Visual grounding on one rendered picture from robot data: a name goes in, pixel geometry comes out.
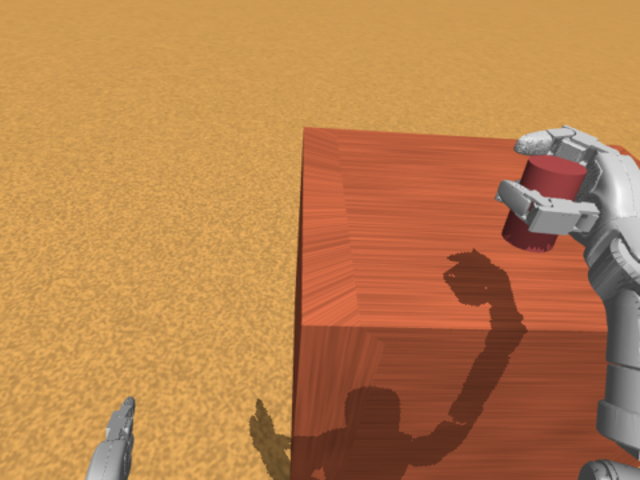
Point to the left robot hand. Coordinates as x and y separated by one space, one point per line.
111 459

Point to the right robot hand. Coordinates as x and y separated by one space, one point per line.
609 191

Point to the right robot arm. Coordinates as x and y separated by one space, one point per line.
613 258

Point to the can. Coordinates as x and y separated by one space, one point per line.
552 177

